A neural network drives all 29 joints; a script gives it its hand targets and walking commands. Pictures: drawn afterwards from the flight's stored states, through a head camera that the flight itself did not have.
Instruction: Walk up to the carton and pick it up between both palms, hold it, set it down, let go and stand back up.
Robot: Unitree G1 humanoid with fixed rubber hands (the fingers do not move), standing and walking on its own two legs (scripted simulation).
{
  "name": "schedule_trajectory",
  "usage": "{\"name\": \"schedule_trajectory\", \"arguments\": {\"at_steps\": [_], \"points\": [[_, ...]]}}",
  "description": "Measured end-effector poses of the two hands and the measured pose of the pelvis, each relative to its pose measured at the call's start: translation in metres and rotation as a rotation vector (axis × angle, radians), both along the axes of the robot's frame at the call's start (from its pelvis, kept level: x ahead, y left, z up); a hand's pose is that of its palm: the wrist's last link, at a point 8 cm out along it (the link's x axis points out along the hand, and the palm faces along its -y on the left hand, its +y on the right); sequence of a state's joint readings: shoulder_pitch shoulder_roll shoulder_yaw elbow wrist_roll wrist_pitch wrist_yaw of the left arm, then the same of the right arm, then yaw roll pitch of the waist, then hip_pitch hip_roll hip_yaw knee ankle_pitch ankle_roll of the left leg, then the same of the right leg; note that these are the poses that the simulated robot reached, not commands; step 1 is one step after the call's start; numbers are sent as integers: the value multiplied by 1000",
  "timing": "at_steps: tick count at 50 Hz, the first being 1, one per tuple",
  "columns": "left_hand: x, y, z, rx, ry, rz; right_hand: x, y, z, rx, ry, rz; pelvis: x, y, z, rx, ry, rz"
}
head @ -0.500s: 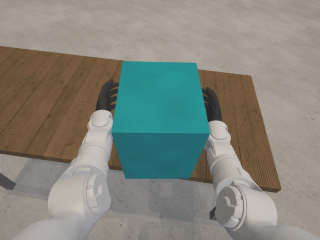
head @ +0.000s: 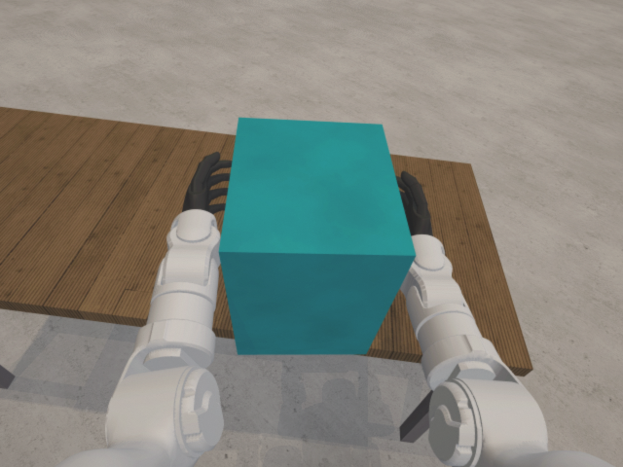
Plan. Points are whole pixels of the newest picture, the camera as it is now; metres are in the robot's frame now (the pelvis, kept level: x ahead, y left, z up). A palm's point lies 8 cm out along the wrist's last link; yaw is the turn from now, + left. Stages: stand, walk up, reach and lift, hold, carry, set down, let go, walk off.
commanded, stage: reach and lift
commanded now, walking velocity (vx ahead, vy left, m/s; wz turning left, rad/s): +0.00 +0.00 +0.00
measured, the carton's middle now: (306, 244) +0.39 +0.00 +0.06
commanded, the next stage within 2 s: hold in 1.72 s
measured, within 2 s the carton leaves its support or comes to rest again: neither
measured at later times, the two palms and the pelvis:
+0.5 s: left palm (190, 200) +0.37 +0.14 +0.16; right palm (425, 223) +0.35 -0.15 +0.14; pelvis -0.02 +0.00 +0.00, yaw +1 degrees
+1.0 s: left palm (185, 197) +0.36 +0.14 +0.18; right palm (432, 218) +0.34 -0.15 +0.16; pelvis -0.02 +0.00 +0.00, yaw +1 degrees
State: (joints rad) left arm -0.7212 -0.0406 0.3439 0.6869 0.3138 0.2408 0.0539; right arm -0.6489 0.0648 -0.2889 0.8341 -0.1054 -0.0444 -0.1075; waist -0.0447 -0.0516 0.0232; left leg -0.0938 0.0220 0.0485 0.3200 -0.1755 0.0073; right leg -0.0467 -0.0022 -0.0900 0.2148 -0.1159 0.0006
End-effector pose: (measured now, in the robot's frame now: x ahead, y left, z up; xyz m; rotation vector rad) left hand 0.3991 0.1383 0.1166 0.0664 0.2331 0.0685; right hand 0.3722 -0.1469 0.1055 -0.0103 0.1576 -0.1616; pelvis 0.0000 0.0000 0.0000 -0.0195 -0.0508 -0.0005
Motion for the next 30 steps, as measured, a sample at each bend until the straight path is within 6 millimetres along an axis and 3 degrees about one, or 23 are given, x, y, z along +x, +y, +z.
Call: {"name": "schedule_trajectory", "arguments": {"at_steps": [30], "points": [[-33,0,50,27,-35,28,-22,0,43,22,-39,26,-21,0,-2,4,-79,13]]}}
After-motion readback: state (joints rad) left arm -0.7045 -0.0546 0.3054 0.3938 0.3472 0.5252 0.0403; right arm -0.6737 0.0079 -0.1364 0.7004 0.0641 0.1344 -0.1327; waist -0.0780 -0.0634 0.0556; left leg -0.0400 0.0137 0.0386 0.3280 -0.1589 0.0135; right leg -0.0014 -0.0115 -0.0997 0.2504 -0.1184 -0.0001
